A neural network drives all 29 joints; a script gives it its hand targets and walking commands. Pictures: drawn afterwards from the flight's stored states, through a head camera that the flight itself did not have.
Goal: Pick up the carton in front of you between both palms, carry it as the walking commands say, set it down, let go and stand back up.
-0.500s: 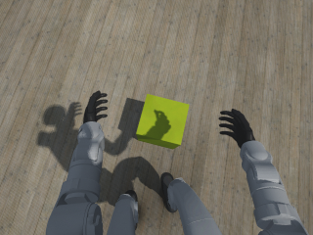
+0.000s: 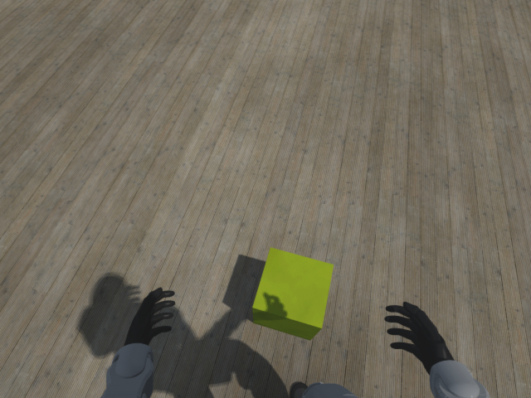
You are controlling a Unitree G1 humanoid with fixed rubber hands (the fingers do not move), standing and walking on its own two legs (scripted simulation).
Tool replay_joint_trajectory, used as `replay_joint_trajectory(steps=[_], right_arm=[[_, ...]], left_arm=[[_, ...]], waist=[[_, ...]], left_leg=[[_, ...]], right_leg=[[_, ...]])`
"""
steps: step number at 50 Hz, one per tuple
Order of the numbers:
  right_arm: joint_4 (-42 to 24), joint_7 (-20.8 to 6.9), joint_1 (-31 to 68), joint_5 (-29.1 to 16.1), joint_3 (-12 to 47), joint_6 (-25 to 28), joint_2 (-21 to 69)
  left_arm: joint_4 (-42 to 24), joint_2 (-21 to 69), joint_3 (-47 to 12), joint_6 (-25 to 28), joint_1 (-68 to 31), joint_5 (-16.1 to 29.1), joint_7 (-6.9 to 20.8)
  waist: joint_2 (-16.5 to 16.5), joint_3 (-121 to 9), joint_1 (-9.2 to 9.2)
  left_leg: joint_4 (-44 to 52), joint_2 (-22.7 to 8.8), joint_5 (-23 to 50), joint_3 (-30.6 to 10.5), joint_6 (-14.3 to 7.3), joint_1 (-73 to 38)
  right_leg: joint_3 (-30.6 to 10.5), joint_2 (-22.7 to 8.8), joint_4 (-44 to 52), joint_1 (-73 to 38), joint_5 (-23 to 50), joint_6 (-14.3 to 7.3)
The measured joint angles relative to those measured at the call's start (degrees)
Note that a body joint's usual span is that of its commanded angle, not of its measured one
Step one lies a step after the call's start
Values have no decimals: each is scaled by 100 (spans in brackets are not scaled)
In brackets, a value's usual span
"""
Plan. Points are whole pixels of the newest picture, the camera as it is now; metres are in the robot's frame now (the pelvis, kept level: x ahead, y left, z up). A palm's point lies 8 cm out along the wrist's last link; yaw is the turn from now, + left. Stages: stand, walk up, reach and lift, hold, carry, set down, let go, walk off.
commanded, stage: let go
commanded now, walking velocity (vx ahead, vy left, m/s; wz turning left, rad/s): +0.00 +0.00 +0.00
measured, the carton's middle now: (291, 295) +0.41 -0.10 -0.64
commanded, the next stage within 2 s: stand in 0.58 s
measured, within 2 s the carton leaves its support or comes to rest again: neither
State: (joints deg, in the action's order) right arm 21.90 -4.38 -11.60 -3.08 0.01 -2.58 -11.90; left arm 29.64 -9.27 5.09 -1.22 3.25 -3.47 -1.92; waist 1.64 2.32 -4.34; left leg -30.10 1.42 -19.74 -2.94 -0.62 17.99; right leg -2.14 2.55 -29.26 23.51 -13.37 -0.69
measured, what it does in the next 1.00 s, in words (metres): stands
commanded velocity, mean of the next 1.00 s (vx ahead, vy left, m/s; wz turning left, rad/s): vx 0.00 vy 0.00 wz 0.00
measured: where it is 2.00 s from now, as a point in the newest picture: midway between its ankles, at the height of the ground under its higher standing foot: outside the picture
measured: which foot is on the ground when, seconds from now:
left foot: down 0.00-1.00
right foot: down 0.00-1.00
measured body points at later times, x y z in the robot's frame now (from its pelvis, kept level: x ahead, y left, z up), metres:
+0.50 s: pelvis -0.01 +0.01 +0.00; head -0.01 +0.00 +0.45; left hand +0.16 +0.24 -0.07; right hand +0.16 -0.23 -0.07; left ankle -0.05 +0.11 -0.73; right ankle +0.01 -0.11 -0.73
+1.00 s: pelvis +0.01 -0.02 +0.00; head +0.03 -0.05 +0.45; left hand +0.13 +0.29 -0.08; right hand +0.16 -0.30 -0.11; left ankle -0.06 +0.11 -0.73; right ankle +0.01 -0.11 -0.73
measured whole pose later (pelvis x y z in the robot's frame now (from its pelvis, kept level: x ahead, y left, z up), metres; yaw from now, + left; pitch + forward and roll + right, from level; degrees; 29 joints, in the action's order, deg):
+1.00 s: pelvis +0.01 -0.02 +0.00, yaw +3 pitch +0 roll +0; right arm 40.9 1.6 -11.9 2.1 -1.4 -0.2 -20.5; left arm 44.0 -18.3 3.4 -0.4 10.7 -1.7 -0.9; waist -3.9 1.1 0.8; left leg -28.6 0.7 -21.1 -5.3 0.8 7.7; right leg 0.8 2.7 -30.2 13.5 -16.8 -2.5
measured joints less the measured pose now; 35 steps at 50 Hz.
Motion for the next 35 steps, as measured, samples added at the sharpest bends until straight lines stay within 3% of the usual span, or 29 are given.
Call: replay_joint_trajectory(steps=[6, 11, 17, 29, 35], right_arm=[[213, 15, -111, 148, -173, -5, -29], [251, 52, -162, 299, -243, -188, -58], [168, 239, -68, 395, -224, -626, -186], [-62, 302, -64, 390, -128, -1144, -214], [853, 491, -58, 584, -220, -259, -508]], left_arm=[[-282, -147, -198, -61, 700, 237, 238], [-369, -276, -323, -156, 1025, 419, 368], [-190, -310, -456, -176, 1081, 554, 285], [-229, -255, -389, -508, 874, 406, 358], [552, -554, -284, -157, 912, 59, 176]], waist=[[-206, -26, 296], [-325, -10, 432], [-354, -48, 463], [-287, 257, 379], [-446, -111, 418]], left_leg=[[350, 59, 97, 36, -114, -627], [457, 109, 121, 58, -184, -1000], [252, 121, 8, 119, -193, -1146], [129, 2, -4, 70, -33, -1403], [-141, -29, -105, -33, 45, -863]], right_leg=[[-54, -72, 411, -660, 114, 104], [-77, -127, 521, -1035, 131, 163], [-125, -123, 241, -1130, -4, 166], [-36, -14, 28, -1351, -55, 5], [89, 8, -216, -847, -170, -67]])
